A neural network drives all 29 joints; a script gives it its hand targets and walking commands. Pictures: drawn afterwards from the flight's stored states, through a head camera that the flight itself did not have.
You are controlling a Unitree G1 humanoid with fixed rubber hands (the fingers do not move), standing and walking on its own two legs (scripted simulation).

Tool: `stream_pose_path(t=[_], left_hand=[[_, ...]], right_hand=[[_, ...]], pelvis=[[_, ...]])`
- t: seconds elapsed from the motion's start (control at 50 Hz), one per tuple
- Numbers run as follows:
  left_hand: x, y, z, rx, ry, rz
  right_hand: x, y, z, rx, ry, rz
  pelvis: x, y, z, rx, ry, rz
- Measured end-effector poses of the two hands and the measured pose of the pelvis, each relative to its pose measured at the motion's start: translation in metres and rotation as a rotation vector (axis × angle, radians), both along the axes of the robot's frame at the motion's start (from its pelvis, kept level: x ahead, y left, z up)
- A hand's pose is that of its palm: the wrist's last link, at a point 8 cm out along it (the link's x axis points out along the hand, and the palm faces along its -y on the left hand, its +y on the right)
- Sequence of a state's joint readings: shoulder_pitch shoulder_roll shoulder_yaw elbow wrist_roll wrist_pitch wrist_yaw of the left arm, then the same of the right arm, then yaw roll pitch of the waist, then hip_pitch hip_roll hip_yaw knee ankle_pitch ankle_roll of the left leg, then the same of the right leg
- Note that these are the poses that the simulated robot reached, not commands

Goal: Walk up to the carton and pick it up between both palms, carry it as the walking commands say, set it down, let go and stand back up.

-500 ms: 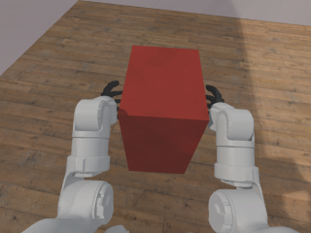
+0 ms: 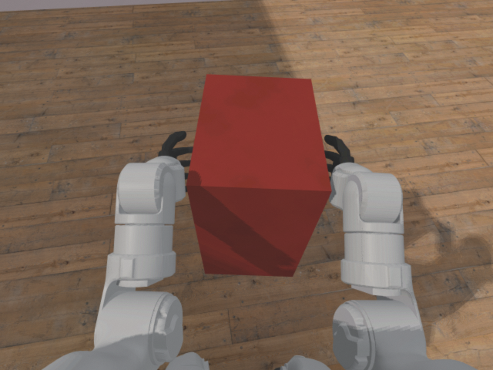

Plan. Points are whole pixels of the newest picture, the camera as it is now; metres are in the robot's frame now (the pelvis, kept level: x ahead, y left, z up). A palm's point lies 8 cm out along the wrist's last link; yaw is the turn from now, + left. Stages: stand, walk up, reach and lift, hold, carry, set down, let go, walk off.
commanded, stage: carry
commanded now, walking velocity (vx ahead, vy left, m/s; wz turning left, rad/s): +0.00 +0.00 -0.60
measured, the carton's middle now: (253, 184) +0.40 +0.03 +0.04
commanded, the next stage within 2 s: none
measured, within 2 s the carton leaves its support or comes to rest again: neither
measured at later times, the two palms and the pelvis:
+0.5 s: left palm (242, 226) +0.28 +0.04 +0.11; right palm (449, 285) +0.21 -0.21 +0.11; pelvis -0.11 +0.00 +0.01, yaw -16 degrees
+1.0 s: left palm (358, 328) +0.16 -0.10 +0.10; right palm out of the picture +0.02 -0.32 +0.10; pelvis -0.21 +0.01 -0.01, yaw -33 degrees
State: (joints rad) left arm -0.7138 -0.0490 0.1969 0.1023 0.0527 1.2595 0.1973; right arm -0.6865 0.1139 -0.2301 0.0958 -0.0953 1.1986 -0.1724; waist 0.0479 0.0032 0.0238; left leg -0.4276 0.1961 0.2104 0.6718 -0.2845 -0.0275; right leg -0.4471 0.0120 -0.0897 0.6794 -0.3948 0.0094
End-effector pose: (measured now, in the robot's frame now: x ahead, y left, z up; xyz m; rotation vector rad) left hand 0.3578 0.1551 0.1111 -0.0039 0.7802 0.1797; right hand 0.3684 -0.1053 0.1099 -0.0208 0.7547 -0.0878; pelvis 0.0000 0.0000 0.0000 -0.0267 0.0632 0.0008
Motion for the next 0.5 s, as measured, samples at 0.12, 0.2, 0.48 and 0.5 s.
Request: stream_pose_path(t=[0.12, 0.2, 0.48, 0.5], left_hand=[[-0.011, -0.052, -0.002, 0.028, 0.010, -0.089], [-0.025, -0.083, -0.006, 0.041, 0.026, -0.163], [-0.077, -0.113, -0.006, -0.007, 0.032, -0.301], [-0.079, -0.115, -0.003, -0.008, 0.033, -0.310]], right_hand=[[-0.028, -0.052, -0.004, 0.006, 0.009, -0.069], [-0.056, -0.082, -0.006, 0.013, 0.027, -0.134], [-0.149, -0.106, 0.003, -0.025, 0.035, -0.283], [-0.155, -0.108, 0.004, -0.027, 0.036, -0.291]], pelvis=[[-0.023, -0.019, -0.002, 0.021, -0.001, -0.035], [-0.042, -0.019, 0.000, 0.031, -0.002, -0.068], [-0.103, 0.002, 0.005, 0.017, -0.004, -0.262], [-0.106, 0.001, 0.007, 0.008, -0.004, -0.280]])
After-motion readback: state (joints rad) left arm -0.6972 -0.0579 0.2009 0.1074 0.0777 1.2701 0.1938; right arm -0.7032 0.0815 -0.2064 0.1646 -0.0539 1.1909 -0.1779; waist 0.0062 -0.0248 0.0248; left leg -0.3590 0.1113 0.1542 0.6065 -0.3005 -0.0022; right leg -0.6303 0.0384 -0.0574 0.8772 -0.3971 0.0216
